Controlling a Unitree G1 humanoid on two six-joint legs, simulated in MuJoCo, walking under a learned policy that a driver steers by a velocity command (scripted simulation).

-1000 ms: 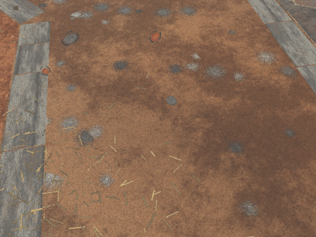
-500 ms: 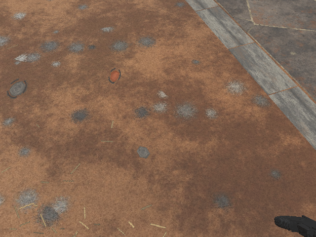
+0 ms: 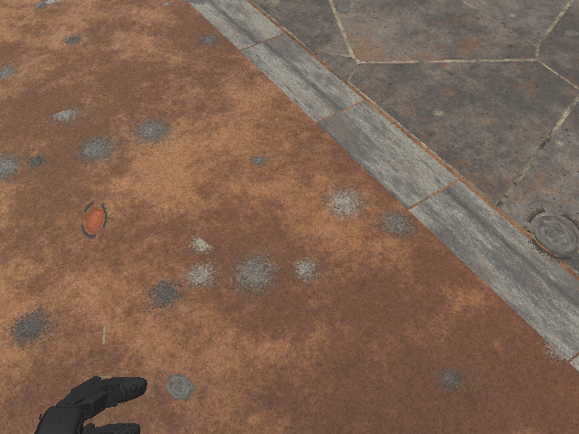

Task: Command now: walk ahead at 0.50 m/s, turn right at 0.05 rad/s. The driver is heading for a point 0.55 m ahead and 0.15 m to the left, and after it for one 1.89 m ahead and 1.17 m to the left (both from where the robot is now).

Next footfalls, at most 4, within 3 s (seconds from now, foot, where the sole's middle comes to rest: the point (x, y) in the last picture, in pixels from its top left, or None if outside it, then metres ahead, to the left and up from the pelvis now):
0.48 left None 0.40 0.15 -0.76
0.96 right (310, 421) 0.49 -0.05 -0.76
1.32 left None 0.31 0.15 -0.76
2.80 left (124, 357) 0.68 0.38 -0.76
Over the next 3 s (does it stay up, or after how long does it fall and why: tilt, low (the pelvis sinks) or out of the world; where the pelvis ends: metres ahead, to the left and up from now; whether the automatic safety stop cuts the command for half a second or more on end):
stays up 0.66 0.26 0.02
